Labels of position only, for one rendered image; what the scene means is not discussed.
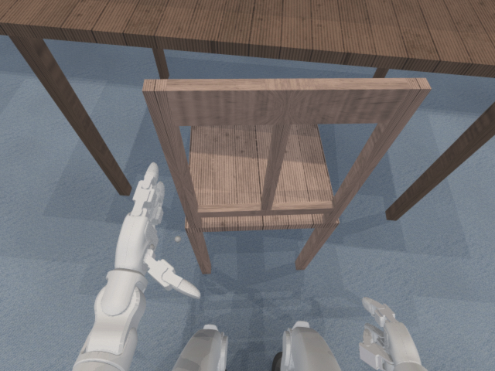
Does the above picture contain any right robot hand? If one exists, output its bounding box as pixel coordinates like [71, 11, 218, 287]
[359, 297, 422, 371]

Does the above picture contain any robot left thigh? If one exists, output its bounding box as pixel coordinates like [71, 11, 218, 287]
[172, 329, 228, 371]

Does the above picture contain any left robot forearm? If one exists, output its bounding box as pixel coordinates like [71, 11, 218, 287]
[72, 268, 148, 371]

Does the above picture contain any robot right thigh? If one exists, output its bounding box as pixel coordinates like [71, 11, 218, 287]
[282, 327, 341, 371]

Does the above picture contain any table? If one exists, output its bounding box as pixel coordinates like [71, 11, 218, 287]
[0, 0, 495, 221]

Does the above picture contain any chair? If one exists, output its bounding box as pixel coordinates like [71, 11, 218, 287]
[142, 78, 432, 274]

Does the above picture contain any robot thigh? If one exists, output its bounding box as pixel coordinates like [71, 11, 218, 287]
[282, 327, 341, 371]
[172, 329, 228, 371]

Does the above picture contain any left robot hand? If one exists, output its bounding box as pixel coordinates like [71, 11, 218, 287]
[114, 162, 200, 299]

